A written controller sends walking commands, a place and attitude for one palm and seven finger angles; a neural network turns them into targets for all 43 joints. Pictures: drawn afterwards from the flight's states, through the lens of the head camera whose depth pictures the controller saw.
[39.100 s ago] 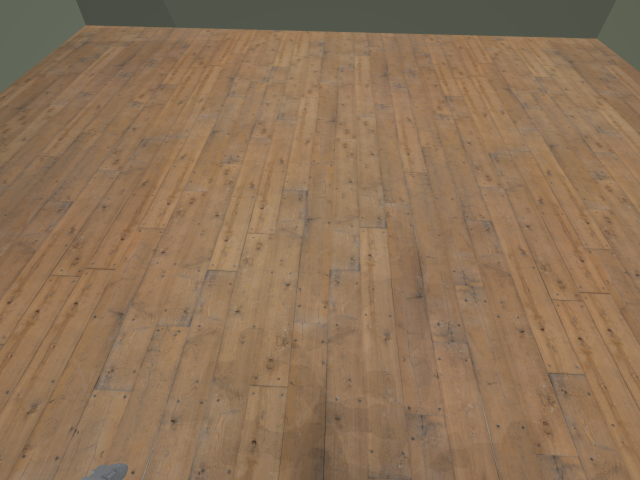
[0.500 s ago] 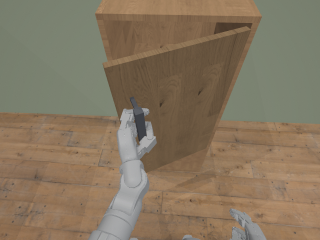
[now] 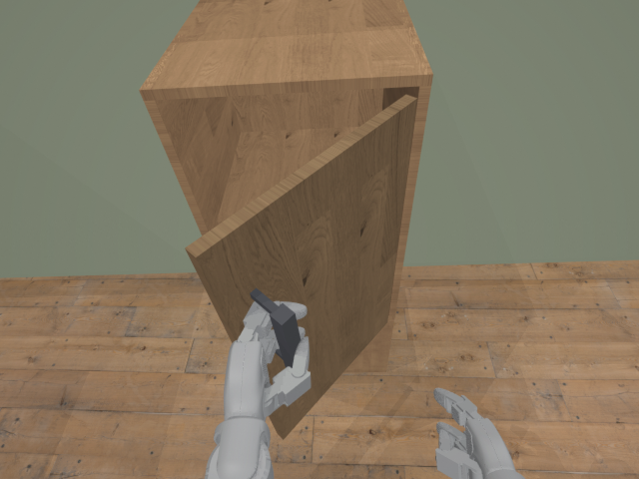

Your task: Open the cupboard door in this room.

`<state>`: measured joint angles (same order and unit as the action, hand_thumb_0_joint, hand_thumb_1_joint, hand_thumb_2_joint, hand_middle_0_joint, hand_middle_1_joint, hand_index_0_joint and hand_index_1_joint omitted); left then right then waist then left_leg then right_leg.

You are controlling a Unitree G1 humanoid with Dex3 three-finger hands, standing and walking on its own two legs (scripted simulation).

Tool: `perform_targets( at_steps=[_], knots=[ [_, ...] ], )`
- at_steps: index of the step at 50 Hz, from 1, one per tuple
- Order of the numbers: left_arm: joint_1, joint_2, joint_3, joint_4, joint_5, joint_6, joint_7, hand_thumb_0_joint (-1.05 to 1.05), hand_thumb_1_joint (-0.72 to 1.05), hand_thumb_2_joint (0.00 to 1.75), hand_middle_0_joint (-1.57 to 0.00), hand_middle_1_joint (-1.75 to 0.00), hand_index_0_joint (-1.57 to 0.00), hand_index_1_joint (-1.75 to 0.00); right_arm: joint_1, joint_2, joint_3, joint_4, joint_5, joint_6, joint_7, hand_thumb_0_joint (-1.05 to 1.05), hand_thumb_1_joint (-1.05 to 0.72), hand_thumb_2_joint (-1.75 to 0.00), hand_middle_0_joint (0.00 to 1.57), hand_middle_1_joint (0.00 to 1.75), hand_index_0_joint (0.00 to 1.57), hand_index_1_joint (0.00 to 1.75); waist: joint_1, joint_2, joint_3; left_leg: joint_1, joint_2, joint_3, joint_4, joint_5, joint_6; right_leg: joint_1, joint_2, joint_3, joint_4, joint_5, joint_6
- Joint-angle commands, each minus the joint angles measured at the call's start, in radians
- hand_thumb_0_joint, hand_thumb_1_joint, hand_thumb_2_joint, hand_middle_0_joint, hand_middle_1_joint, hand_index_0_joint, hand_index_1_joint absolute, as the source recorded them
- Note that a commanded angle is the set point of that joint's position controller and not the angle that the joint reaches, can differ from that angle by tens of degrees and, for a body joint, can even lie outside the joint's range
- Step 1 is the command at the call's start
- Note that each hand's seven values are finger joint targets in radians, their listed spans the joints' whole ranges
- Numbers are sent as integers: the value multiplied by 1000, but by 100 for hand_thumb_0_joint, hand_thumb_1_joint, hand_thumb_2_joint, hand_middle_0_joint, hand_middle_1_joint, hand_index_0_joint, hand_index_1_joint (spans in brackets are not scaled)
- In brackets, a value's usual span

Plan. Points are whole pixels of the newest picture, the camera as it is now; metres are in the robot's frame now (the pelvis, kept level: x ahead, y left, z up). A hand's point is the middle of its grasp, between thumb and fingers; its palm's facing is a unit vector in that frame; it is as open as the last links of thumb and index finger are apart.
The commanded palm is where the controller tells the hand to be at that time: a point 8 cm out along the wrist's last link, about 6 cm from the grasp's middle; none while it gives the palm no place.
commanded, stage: open thumb and fingers to let go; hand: left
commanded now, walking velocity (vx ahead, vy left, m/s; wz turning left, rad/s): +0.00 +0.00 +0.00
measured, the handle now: (278, 334) +0.29 +0.04 +0.04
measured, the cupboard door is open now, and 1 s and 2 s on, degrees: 48 41 44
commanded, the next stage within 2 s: slide the hand sideways off the handle in 0.90 s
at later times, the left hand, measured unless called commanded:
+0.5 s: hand (277, 360) +0.26 +0.05 +0.05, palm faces +0.34 -0.94 -0.05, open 10.8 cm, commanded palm +0.21 +0.07 +0.05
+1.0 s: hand (294, 359) +0.26 +0.02 +0.05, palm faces +0.30 -0.95 -0.03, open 15.8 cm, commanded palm +0.22 +0.08 +0.05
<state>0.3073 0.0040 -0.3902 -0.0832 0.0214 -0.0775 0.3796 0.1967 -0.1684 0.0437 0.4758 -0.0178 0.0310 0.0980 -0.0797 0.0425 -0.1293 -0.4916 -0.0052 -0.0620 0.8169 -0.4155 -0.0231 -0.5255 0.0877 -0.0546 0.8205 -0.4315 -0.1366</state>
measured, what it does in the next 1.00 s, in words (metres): shifts its weight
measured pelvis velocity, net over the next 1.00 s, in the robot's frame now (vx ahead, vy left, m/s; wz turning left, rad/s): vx -0.04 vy -0.03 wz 0.06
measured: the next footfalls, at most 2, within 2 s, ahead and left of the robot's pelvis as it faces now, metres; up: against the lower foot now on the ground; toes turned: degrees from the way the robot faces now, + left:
none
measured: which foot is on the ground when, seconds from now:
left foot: down 0.00-1.00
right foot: down 0.00-1.00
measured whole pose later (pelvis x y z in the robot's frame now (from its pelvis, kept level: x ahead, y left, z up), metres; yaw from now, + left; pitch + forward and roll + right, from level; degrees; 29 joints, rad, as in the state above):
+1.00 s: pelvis -0.04 -0.03 -0.02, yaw +4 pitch +9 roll +4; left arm 0.05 -0.09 -0.26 0.16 0.03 -0.23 0.52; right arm 0.18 -0.21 0.00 0.57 -0.04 -0.03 0.02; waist -0.02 0.04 -0.11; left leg -0.64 -0.03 -0.10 0.88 -0.42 0.00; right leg -0.68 0.07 -0.13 0.92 -0.42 -0.14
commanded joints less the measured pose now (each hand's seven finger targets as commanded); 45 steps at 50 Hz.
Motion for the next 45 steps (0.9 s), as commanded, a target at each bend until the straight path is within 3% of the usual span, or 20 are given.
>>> perform_targets(
  at_steps=[1, 4, 6, 8, 10, 13, 17, 24, 25, 28, 30, 32, 33, 35, 37, 39, 40, 41, 44, 45],
  knots=[
    [-9, -203, 42, -219, 38, -103, 78, 0, 90, 90, -40, -135, -40, -135, -108, -73, -40, -153, -4, -55, -24, 0, -90, -90, 20, 30, 20, 30, 65, -108, -110, -111, -59, 20, 33, 86, 10, 203, -186, 248, -208, 479, 157],
    [-188, -157, 120, -114, 37, -148, 112, 0, 90, 90, -40, -135, -40, -135, -115, -80, -43, -119, -15, -77, -46, 0, -90, -90, 20, 30, 20, 30, 48, -192, -90, -197, -64, -1, 72, 22, 13, 158, -206, 303, -219, 396, 205],
    [-190, -167, 139, -103, 35, -177, 130, 0, 76, 84, -39, -134, -39, -134, -125, -78, -59, -107, -21, -94, -54, 0, -90, -90, 20, 30, 20, 30, 69, -215, -139, -212, -68, -5, 88, 22, 11, 184, -209, 316, -213, 396, 181],
    [-177, -208, 129, -80, 25, -193, 142, 0, 62, 78, -38, -132, -38, -132, -120, -78, -63, -93, -21, -108, -55, 0, -90, -90, 20, 30, 20, 30, 76, -232, -181, -238, -71, -10, 99, 20, 8, 210, -218, 323, -199, 436, 210],
    [-150, -229, 129, -89, 17, -202, 152, 0, 48, 72, -37, -130, -37, -130, -118, -80, -71, -86, -19, -119, -55, 0, -90, -90, 20, 30, 20, 30, 84, -222, -216, -227, -69, -9, 100, 43, 8, 225, -213, 306, -186, 487, 209],
    [-163, -259, 88, -127, 29, -212, 154, 0, 27, 63, -35, -128, -35, -128, -109, -83, -74, -76, -23, -129, -54, 0, -90, -90, 20, 30, 20, 30, 66, -149, -233, -197, -63, -3, 104, 83, 13, 196, -209, 285, -154, 545, 221],
    [-218, -258, 37, -148, 55, -220, 130, 0, -1, 51, -33, -125, -33, -125, -81, -97, -77, -79, -21, -132, -60, 0, -90, -90, 20, 30, 20, 30, 33, -150, -231, -174, -50, -7, 98, 116, 24, 152, -201, 244, -119, 562, 208],
    [-220, -227, 59, -159, 33, -220, 116, 0, -50, 30, -30, -120, -30, -120, -66, -97, -72, -88, -17, -140, -67, 0, -90, -90, 20, 30, 20, 30, 38, -180, -262, -201, -48, -3, 103, 113, 22, 198, -213, 259, -116, 616, 236],
    [-204, -218, 67, -145, 33, -216, 112, 0, -50, 30, -30, -120, -30, -120, -67, -98, -71, -88, -16, -137, -68, 0, -90, -90, 20, 30, 20, 30, 42, -183, -248, -209, -48, -6, 104, 111, 20, 201, -214, 266, -122, 612, 244],
    [-266, -214, 71, -128, 33, -217, 116, 0, -50, 30, -28, -110, -28, -110, -79, -96, -67, -85, -16, -138, -70, 0, -90, -90, 20, 30, 20, 30, 38, -178, -227, -210, -46, -6, 98, 86, 23, 163, -212, 258, -134, 492, 211],
    [-302, -211, 71, -108, 35, -217, 119, 0, -50, 30, -27, -100, -27, -100, -86, -96, -66, -81, -16, -139, -72, 0, -90, -90, 20, 30, 20, 30, 34, -175, -199, -217, -44, -10, 104, 67, 24, 138, -216, 278, -161, 416, 239],
    [-340, -200, 90, -79, 31, -216, 122, 0, -50, 30, -25, -90, -25, -90, -92, -96, -63, -76, -18, -138, -74, 0, -90, -90, 20, 30, 20, 30, 35, -181, -198, -224, -44, -9, 100, 53, 24, 133, -218, 280, -173, 350, 212],
    [-361, -190, 104, -72, 28, -217, 126, 0, -50, 30, -24, -85, -24, -85, -96, -96, -64, -74, -20, -137, -76, 0, -90, -90, 20, 30, 20, 30, 38, -181, -206, -232, -45, -8, 104, 44, 23, 140, -224, 297, -182, 329, 225],
    [-380, -165, 134, -46, 26, -211, 133, 0, -50, 30, -22, -75, -22, -75, -99, -97, -64, -70, -20, -131, -78, 0, -90, -90, 20, 30, 20, 30, 49, -187, -211, -247, -46, -11, 101, 43, 20, 170, -232, 318, -195, 336, 241],
    [-376, -162, 151, -36, 24, -204, 139, 0, -50, 30, -21, -65, -21, -65, -97, -94, -65, -69, -21, -124, -79, 0, -90, -90, 20, 30, 20, 30, 59, -171, -241, -243, -46, -6, 88, 57, 18, 200, -233, 307, -179, 378, 214],
    [-370, -171, 145, -31, 30, -200, 141, 0, -50, 30, -19, -55, -19, -55, -92, -92, -65, -70, -19, -115, -78, 0, -90, -90, 20, 30, 20, 30, 60, -166, -245, -242, -48, -4, 83, 60, 18, 215, -237, 317, -186, 394, 257],
    [-365, -174, 139, -28, 36, -196, 141, 0, -50, 30, -18, -50, -18, -50, -94, -93, -67, -72, -20, -112, -77, 0, -90, -90, 20, 30, 20, 30, 63, -161, -247, -231, -47, -7, 76, 69, 19, 210, -229, 298, -179, 397, 232],
    [-364, -189, 127, -15, 36, -194, 140, 0, -50, 30, -18, -45, -18, -45, -96, -91, -65, -72, -20, -112, -76, 0, -90, -90, 20, 30, 20, 30, 56, -157, -228, -217, -43, -4, 68, 67, 20, 184, -220, 276, -176, 370, 207],
    [-418, -181, 135, 1, 27, -205, 143, 0, -50, 30, -15, -30, -15, -30, -104, -93, -63, -69, -22, -114, -80, 0, -90, -90, 20, 30, 20, 30, 49, -182, -196, -237, -44, -7, 79, 30, 21, 166, -233, 316, -215, 274, 246],
    [-419, -165, 151, 11, 24, -205, 144, 0, -50, 30, -15, -30, -15, -30, -117, -94, -62, -65, -20, -113, -80, 0, -90, -90, 20, 30, 20, 30, 56, -178, -181, -242, -44, -12, 77, 24, 20, 162, -231, 318, -227, 239, 227]
  ],
)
